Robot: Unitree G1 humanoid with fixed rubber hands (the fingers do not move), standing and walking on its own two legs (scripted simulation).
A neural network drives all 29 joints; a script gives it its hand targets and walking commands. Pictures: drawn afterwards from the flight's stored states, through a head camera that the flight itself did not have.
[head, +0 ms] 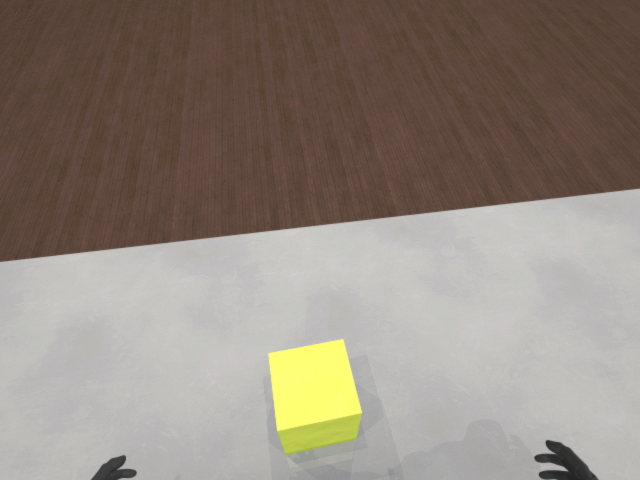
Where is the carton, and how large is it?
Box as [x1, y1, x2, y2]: [268, 339, 361, 454]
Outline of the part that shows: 342,339 268,353 277,431 285,454 352,440 356,438 361,411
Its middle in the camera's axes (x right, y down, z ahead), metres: -0.02 +0.46 +1.10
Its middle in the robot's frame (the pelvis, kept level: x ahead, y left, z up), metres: +0.43 +0.04 -0.66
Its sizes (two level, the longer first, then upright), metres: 0.210 0.200 0.250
